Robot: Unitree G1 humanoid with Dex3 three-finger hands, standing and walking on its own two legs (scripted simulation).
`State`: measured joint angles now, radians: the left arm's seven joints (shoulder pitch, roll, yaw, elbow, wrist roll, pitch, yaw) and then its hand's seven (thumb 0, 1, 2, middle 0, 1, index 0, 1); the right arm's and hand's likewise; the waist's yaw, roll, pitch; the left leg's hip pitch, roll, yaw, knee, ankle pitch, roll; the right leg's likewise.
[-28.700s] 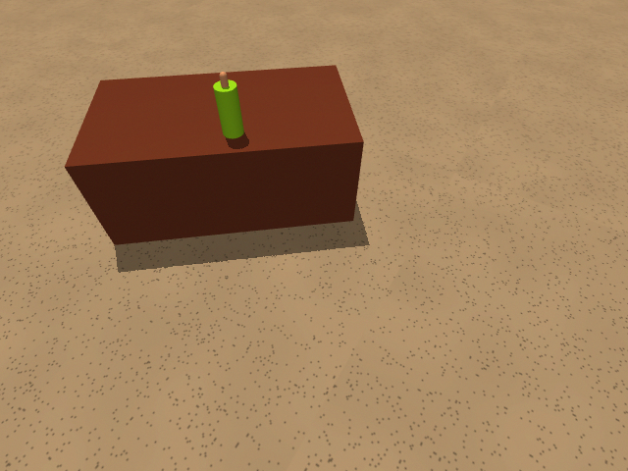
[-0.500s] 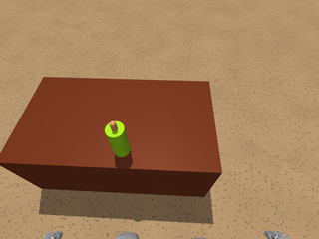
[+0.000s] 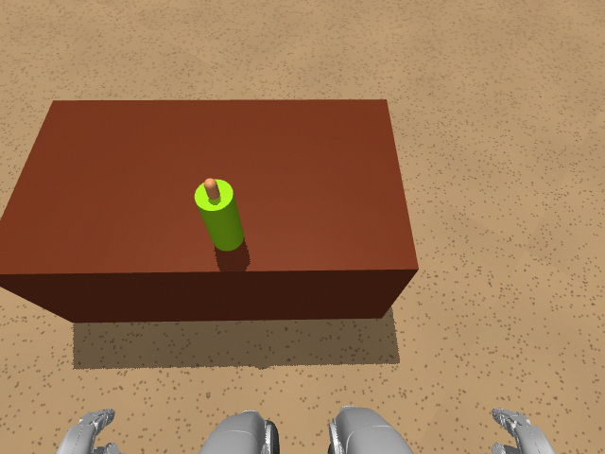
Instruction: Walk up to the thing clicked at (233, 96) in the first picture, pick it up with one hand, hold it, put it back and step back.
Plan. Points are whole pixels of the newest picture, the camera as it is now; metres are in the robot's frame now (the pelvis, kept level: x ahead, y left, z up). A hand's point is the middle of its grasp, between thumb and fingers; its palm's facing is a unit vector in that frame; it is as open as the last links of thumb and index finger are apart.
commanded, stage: step back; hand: left
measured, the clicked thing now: (219, 212) +0.55 +0.17 -0.22
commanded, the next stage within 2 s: none
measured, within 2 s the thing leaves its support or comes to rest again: neither
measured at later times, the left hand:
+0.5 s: hand out of the picture +0.00 +0.27 -0.15, palm faces +0.05 -0.93 -0.37, open 7.3 cm
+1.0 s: hand out of the picture -0.20 +0.23 -0.12, palm faces +0.00 -0.90 -0.43, open 7.3 cm
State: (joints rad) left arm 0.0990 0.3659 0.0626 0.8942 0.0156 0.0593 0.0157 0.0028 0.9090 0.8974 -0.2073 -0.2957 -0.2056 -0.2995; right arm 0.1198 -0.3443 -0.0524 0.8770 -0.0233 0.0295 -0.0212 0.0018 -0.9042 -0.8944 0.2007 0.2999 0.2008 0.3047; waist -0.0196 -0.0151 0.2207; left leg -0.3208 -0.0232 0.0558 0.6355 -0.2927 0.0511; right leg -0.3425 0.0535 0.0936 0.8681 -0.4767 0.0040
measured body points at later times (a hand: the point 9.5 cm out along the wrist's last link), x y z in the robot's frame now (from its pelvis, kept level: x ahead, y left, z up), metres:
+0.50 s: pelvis -0.12 +0.00 +0.00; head -0.05 +0.02 +0.44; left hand +0.00 +0.32 -0.12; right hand +0.00 -0.30 -0.12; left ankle -0.11 +0.13 -0.72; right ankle -0.03 -0.11 -0.71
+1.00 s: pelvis -0.27 -0.04 +0.01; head -0.22 -0.07 +0.45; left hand -0.20 +0.28 -0.09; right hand -0.15 -0.35 -0.12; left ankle -0.26 +0.12 -0.64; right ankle -0.25 -0.15 -0.72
